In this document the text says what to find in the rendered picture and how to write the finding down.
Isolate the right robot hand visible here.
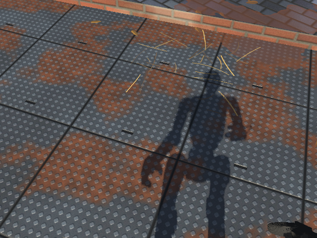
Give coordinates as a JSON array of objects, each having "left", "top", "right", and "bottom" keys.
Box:
[{"left": 267, "top": 221, "right": 317, "bottom": 238}]

